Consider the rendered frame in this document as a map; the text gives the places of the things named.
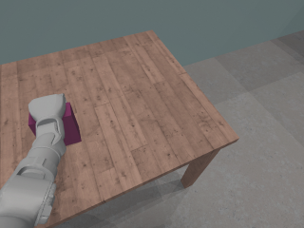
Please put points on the table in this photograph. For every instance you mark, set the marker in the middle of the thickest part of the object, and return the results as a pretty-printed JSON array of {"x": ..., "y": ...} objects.
[{"x": 140, "y": 117}]

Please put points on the robot left hand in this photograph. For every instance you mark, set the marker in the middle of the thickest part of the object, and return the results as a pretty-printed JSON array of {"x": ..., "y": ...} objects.
[{"x": 50, "y": 105}]

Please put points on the left robot upper arm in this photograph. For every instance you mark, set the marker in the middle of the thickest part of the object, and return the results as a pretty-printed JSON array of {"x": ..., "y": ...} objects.
[{"x": 27, "y": 202}]

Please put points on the left robot forearm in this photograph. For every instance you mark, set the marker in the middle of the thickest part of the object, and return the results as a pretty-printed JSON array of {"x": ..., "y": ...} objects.
[{"x": 47, "y": 150}]

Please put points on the sponge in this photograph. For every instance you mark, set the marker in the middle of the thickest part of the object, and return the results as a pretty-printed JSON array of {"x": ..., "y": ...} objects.
[{"x": 71, "y": 127}]

